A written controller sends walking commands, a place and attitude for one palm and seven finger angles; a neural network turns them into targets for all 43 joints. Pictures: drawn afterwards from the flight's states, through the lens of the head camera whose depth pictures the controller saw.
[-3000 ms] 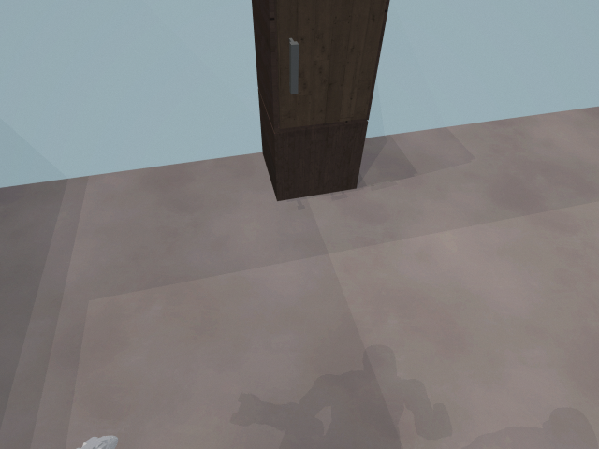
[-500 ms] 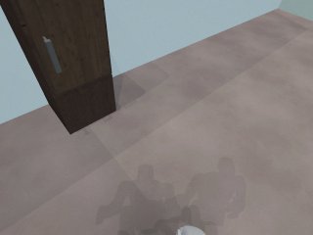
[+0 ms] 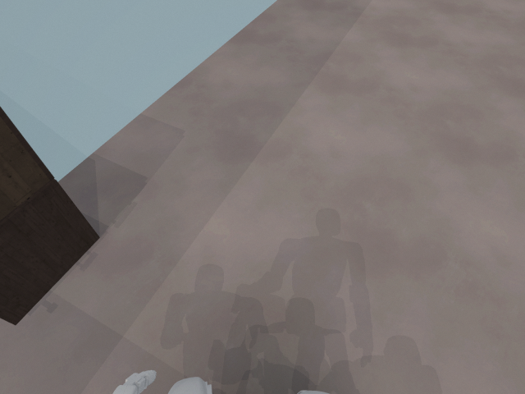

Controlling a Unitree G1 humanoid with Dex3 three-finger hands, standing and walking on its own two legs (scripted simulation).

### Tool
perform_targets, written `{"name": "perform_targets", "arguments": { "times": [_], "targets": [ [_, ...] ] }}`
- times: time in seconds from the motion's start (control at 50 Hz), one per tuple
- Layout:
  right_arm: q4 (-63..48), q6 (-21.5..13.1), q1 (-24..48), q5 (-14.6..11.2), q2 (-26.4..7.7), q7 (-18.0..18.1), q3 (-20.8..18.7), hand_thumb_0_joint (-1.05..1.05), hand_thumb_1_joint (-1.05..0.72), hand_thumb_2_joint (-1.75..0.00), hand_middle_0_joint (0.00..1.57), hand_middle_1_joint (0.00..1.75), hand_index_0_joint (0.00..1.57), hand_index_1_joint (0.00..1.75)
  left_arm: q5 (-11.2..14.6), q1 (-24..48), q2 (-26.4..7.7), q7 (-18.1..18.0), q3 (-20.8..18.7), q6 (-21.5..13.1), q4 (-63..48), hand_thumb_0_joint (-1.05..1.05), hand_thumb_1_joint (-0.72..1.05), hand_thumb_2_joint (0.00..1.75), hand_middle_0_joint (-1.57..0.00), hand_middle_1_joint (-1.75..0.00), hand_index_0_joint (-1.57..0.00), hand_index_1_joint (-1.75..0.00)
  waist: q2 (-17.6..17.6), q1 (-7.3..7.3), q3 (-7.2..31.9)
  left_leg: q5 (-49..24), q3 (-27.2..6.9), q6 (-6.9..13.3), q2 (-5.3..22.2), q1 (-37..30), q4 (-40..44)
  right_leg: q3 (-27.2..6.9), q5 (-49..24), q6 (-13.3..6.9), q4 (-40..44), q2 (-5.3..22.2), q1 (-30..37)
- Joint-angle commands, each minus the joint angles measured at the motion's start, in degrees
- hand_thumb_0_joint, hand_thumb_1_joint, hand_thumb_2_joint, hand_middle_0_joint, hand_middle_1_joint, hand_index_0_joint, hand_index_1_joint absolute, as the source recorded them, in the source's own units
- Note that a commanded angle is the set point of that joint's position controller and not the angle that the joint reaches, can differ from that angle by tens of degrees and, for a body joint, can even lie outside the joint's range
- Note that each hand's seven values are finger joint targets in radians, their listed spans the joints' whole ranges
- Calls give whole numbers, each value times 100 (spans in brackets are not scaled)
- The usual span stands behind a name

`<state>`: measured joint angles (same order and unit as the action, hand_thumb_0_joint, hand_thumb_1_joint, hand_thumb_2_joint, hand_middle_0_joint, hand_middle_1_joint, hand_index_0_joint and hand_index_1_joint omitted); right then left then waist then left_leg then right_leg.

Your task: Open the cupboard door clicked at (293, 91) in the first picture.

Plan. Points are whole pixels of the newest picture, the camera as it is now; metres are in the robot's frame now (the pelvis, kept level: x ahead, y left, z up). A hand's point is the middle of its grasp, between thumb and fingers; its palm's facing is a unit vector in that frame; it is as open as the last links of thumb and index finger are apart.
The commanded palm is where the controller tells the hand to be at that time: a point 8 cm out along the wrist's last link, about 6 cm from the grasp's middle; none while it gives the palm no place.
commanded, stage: walk to a spot facing it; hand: left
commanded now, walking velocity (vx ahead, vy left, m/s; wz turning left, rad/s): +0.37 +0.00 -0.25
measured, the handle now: out of the picture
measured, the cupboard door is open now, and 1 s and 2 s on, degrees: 0 0 0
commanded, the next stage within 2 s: turn to face it in 0.52 s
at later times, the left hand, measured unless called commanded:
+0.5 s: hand (138, 326) +0.26 +0.23 -0.16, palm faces -0.15 -0.98 -0.14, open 7.4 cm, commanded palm none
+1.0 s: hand (207, 230) +0.46 +0.12 -0.15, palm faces -0.23 -0.96 -0.16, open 7.4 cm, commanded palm none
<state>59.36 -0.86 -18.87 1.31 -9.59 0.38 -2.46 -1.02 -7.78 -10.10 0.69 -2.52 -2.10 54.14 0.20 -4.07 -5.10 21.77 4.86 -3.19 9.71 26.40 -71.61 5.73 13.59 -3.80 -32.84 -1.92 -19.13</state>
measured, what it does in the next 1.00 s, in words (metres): walks ahead: left foot, then right foot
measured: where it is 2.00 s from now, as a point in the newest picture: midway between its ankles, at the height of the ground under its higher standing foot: (261, 375)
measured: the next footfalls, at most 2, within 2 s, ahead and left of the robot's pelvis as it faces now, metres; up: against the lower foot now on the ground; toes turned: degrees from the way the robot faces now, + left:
left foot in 0.24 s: +0.22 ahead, +0.15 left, +0.00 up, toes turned +4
right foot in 0.70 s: +0.35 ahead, -0.12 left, +0.00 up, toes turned -27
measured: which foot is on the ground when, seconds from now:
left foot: up 0.00-0.22, down 0.24-0.70, up 0.72-1.00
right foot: down 0.00-0.24, up 0.26-0.68, down 0.70-1.00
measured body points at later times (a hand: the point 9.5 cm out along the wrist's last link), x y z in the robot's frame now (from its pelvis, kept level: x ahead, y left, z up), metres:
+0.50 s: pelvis +0.19 +0.05 +0.02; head +0.22 +0.08 +0.47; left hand +0.27 +0.28 -0.15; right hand +0.18 -0.19 -0.11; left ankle +0.18 +0.15 -0.73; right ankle +0.19 -0.10 -0.63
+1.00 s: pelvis +0.29 +0.00 +0.00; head +0.31 +0.00 +0.45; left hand +0.48 +0.17 -0.13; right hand +0.25 -0.21 -0.15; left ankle +0.33 +0.12 -0.67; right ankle +0.31 -0.11 -0.73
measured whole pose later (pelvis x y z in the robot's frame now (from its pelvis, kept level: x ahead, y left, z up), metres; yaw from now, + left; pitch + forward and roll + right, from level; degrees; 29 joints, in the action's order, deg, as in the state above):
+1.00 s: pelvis +0.29 +0.00 +0.00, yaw -11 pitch -1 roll -1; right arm 59.1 2.7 -16.2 0.9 -7.6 0.1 -2.8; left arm -1.4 -4.4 -7.1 -1.4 -1.5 0.3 54.8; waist 0.6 -3.8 -2.8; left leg 24.5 5.8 -3.3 6.3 26.4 -58.1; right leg 15.0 13.9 -2.1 -31.6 5.3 -15.7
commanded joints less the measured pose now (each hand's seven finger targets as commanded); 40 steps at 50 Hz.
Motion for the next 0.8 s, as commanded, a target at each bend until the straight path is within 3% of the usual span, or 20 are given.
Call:
{"name": "perform_targets", "arguments": {
  "times": [0.0,0.12,0.16,0.18,0.2,0.22,0.24,0.28,0.32,0.38,0.44,0.52,0.6,0.64,0.66,0.68,0.7,0.72,0.74,0.78],
  "targets": [
    [-405,-64,-338,42,-367,-28,-113,0,-90,-90,20,30,20,30,-49,-425,-916,-96,-289,-153,-152,0,90,90,-20,-30,-20,-30,-527,127,553,-443,-84,-63,67,121,1153,-1342,-780,-737,1822,1402,29],
    [-806,-201,602,21,-395,-138,-126,0,-90,-90,20,30,20,30,-45,-741,-1080,-27,-315,-107,-61,0,90,90,-20,-30,-20,-30,-770,436,285,-692,127,39,-366,-418,3084,-1693,419,-662,1791,1313,140],
    [-800,-252,573,8,-501,-116,-147,0,-90,-90,20,30,20,30,-16,-745,-1089,-25,-321,-77,-56,0,90,90,-20,-30,-20,-30,-674,336,212,-896,219,43,-509,-1100,3753,-1718,426,-539,1538,1238,-35],
    [-730,-281,355,5,-607,-86,-175,0,-90,-90,20,30,20,30,-4,-766,-1020,-22,-321,-52,-66,0,90,90,-20,-30,-20,-30,-312,233,270,-898,215,51,-537,-1807,4176,-1633,420,-422,1143,1056,-358],
    [-573,-323,-222,28,-919,-14,-245,0,-90,-90,20,30,20,30,5,-732,-835,-3,-284,-36,-140,0,90,90,-20,-30,-20,-30,286,-58,505,-389,-357,206,-114,-2795,4657,-1388,324,-219,84,694,-909],
    [-453,-351,-910,131,-1552,14,-379,0,-90,-90,20,30,20,30,51,-789,-458,57,-224,-50,-264,0,90,90,-20,-30,-20,-30,1687,-282,879,194,-2187,748,1387,-3631,5402,-511,1248,127,-1793,-11,-1893],
    [-422,-313,-1047,112,-1598,32,-362,0,-90,-90,20,30,20,30,-8,-579,-586,39,-233,-74,-383,0,90,90,-20,-30,-20,-30,1762,-351,841,737,-3060,1086,2112,-3359,5989,-538,1928,213,-3078,90,-2283],
    [-606,-342,-290,33,-1089,69,-218,0,-90,-90,20,30,20,30,-46,-330,-725,112,-308,-41,-299,0,90,90,-20,-30,-20,-30,691,-27,177,526,-2275,1080,1856,-2327,6138,-749,1051,254,-3872,661,-2423],
    [-619,-410,118,29,-806,88,-126,0,-90,-90,20,30,20,30,-98,-698,-503,168,-309,77,-116,0,90,90,-20,-30,-20,-30,549,326,95,-702,-940,745,1356,-1959,6063,-654,392,376,-3845,802,-2042],
    [-495,-461,17,-22,-666,131,-91,0,-90,-90,20,30,20,30,-85,-899,-341,171,-299,215,-44,0,90,90,-20,-30,-20,-30,728,449,237,-2450,110,670,1031,-2044,5839,-445,-54,521,-3705,817,-1915],
    [-379,-435,-183,-23,-667,152,-111,0,-90,-90,20,30,20,30,-87,-687,-202,176,-285,307,-131,0,90,90,-20,-30,-20,-30,753,423,224,-3776,626,713,947,-2300,5602,-203,-240,607,-3185,774,-2046],
    [-275,-334,-282,2,-763,150,-153,0,-90,-90,20,30,20,30,-60,-125,-127,184,-246,337,-287,0,90,90,-20,-30,-20,-30,1002,286,88,-4282,1126,754,909,-2384,5331,129,-295,591,-1883,665,-1700],
    [-198,-221,-408,26,-877,142,-248,0,-90,-90,20,30,20,30,-72,172,-181,148,-224,268,-414,0,90,90,-20,-30,-20,-30,1070,186,203,-4770,1162,782,1094,-2653,4723,293,-66,393,-856,421,-1099],
    [-149,-196,-389,-16,-926,128,-235,0,-90,-90,20,30,20,30,-108,-548,-301,65,-205,141,-191,0,90,90,-20,-30,-20,-30,905,510,751,-5181,1113,642,955,-2556,3681,389,-477,253,15,186,231],
    [-130,-196,-381,-64,-860,95,-202,0,-90,-90,20,30,20,30,-127,-1232,-561,0,-247,45,50,0,90,90,-20,-30,-20,-30,482,846,1266,-4508,1123,432,715,-1973,2730,200,-1644,202,522,402,1540],
    [-191,-187,-551,-160,-423,62,-102,0,-90,-90,20,30,20,30,-150,-1765,-1159,-111,-340,-61,249,0,90,90,-20,-30,-20,-30,-944,1004,1941,-1077,1053,159,18,-259,1175,-1447,-4494,-330,256,1958,3242],
    [-220,-146,-601,-169,-312,134,-65,0,-90,-90,20,30,20,30,4,-1941,-1371,-125,-305,-72,382,0,90,90,-20,-30,-20,-30,-850,919,2299,1568,262,75,-410,27,192,-1803,-6681,-946,124,2795,3299],
    [-205,-74,-596,-171,-245,160,-24,0,-90,-90,20,30,20,30,30,-1592,-1345,-176,-277,-87,287,0,90,90,-20,-30,-20,-30,-1037,811,2516,1475,-464,108,-323,-10,29,-1800,-5882,-1018,422,2775,2945],
    [-167,-10,-470,-143,-298,158,-42,0,-90,-90,20,30,20,30,31,-1168,-1206,-211,-228,-44,187,0,90,90,-20,-30,-20,-30,-989,724,1980,1233,-512,105,-297,78,-68,-1741,-4752,-923,772,2687,2336],
    [31,123,-458,-80,-239,127,-44,0,-90,-90,20,30,20,30,9,-299,-816,-264,-106,6,55,0,90,90,-20,-30,-20,-30,-434,347,939,616,-490,75,-148,-118,214,-879,-3470,-551,1158,2317,959]
  ]
}}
